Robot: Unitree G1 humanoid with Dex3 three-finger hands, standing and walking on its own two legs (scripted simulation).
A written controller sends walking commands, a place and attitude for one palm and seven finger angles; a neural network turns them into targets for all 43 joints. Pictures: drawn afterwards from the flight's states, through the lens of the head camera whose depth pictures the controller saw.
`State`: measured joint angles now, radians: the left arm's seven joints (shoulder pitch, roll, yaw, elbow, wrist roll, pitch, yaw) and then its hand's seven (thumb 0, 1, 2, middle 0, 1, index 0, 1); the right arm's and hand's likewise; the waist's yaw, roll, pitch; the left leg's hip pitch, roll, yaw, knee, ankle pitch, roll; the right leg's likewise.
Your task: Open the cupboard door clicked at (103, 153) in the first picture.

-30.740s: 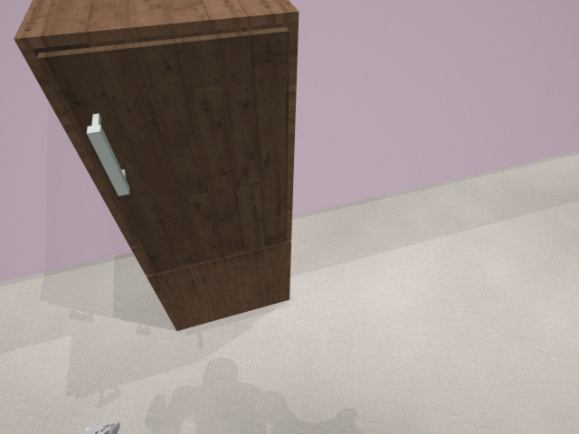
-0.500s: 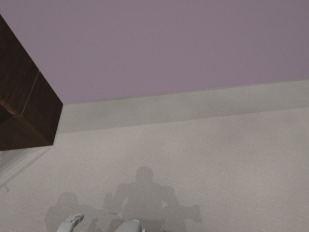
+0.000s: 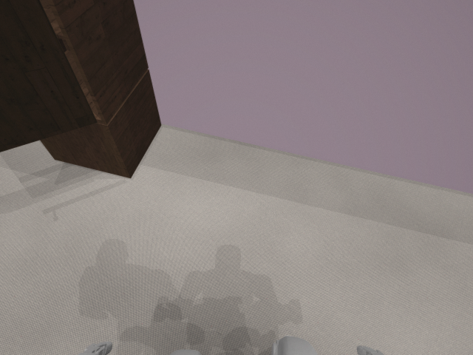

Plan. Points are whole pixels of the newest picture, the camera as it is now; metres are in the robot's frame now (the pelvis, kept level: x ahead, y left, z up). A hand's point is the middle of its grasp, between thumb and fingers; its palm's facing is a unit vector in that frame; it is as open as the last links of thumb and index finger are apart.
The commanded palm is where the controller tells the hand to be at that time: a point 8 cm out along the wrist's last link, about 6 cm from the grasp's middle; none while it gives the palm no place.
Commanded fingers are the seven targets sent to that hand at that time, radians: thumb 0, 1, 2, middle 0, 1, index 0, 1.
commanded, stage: turn to face it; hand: left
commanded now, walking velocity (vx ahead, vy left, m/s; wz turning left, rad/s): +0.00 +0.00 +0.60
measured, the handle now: out of the picture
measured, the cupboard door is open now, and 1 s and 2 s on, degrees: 44 44 44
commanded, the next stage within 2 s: take the last steps up to it in 0.86 s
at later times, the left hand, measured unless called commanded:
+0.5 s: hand out of the picture +0.02 +0.16 -0.17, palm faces +0.33 -0.92 -0.22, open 7.3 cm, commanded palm none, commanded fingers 0.00 0.90 0.90 -0.20 -0.30 -0.20 -0.30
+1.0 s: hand out of the picture +0.02 +0.17 -0.16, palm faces +0.47 -0.84 -0.25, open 7.4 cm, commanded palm none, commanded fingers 0.00 0.90 0.90 -0.20 -0.30 -0.20 -0.30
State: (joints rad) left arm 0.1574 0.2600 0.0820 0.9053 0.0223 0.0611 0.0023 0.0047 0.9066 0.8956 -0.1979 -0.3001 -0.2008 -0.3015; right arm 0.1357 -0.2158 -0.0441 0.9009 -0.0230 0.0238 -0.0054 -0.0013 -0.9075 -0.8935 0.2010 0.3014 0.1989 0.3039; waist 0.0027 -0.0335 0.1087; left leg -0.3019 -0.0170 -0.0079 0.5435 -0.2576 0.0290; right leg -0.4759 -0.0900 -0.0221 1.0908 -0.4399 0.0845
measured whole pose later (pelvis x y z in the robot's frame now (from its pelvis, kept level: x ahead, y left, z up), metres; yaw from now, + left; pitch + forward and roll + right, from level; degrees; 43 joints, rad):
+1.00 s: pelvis +0.04 -0.04 -0.01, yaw +28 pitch +0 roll +1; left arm 0.18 0.20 0.05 0.95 0.02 0.01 0.01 0.00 0.91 0.90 -0.20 -0.30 -0.20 -0.30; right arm 0.19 -0.19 -0.04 0.98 -0.01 0.04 -0.01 0.00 -0.91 -0.89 0.20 0.30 0.20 0.30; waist 0.00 0.02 0.06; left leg -0.31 -0.01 -0.02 0.63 -0.35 -0.01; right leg -0.24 -0.04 -0.06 0.57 -0.32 0.01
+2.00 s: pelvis +0.21 +0.19 -0.02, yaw +34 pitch -2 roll +1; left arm 0.08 0.16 0.05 0.96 0.03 -0.05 -0.02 0.00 0.91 0.90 -0.20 -0.30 -0.20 -0.30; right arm 0.47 -0.13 -0.01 1.18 -0.01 -0.04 -0.02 0.00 -0.91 -0.89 0.20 0.30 0.20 0.30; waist -0.05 0.01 0.09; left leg -0.05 0.00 0.13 0.74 -0.51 0.03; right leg -0.38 -0.03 -0.12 0.65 -0.23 -0.07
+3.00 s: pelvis +0.30 +0.29 +0.00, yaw +31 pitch +1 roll +0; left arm 0.17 0.23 0.06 0.98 0.03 0.04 0.00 0.00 0.91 0.90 -0.19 -0.30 -0.20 -0.30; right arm 0.28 -0.19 -0.06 1.07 -0.02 0.03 -0.02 0.00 -0.91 -0.89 0.20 0.30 0.20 0.30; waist -0.04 -0.01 0.03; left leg -0.37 0.09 0.14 0.50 -0.14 -0.01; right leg -0.18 -0.06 -0.04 0.50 -0.36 0.00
